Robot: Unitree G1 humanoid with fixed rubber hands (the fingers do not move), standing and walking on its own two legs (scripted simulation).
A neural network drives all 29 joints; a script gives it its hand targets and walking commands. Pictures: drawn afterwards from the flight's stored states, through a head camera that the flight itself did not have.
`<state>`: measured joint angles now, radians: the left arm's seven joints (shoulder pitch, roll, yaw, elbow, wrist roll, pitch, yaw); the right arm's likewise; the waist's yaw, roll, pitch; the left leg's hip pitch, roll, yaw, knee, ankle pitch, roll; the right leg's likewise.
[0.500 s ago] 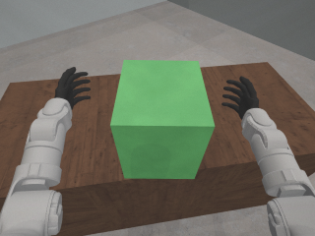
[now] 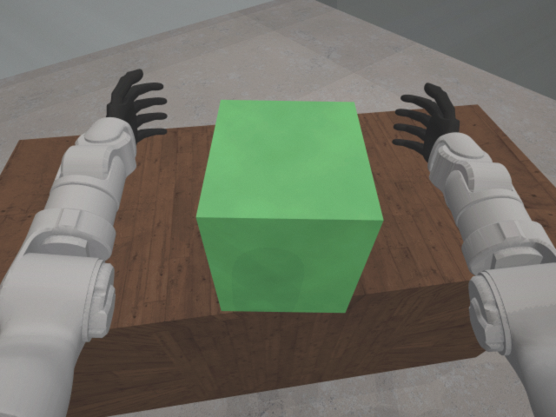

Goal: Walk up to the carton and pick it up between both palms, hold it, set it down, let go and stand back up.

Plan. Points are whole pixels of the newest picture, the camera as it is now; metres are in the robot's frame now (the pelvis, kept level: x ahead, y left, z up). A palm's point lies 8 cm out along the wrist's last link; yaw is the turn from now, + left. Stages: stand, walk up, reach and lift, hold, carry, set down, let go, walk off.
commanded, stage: reach and lift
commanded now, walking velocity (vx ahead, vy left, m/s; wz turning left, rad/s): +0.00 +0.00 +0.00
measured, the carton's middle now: (285, 210) +0.46 +0.02 +0.01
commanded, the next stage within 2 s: none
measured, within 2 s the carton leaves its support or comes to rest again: neither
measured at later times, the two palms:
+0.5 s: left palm (142, 194) +0.43 +0.25 +0.08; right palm (402, 199) +0.45 -0.16 +0.07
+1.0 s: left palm (164, 204) +0.43 +0.22 +0.05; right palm (389, 206) +0.45 -0.15 +0.04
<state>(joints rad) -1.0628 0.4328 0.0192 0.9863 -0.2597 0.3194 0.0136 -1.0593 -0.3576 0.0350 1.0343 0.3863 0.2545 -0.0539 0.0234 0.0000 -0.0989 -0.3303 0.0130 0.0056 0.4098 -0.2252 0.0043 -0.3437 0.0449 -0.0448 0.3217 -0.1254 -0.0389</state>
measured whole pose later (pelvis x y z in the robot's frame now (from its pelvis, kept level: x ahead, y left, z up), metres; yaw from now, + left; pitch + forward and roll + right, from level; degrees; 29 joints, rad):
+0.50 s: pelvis -0.01 -0.01 -0.02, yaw +1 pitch +19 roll -1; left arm -1.05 0.37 -0.07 1.46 -0.32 -0.25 -0.01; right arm -0.99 -0.23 0.04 1.29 0.32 -0.14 -0.08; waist 0.02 -0.01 -0.21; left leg -0.65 0.01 -0.02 0.55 -0.25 -0.01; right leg -0.66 0.03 -0.07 0.49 -0.17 -0.05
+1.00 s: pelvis -0.02 -0.01 -0.04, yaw +2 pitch +25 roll +0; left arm -1.08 0.32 -0.07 1.48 -0.31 -0.34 -0.02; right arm -1.03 -0.21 0.10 1.31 0.36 -0.24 -0.07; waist 0.01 -0.02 -0.27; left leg -0.85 0.00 -0.01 0.70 -0.29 -0.01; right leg -0.88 0.02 -0.07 0.67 -0.24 -0.06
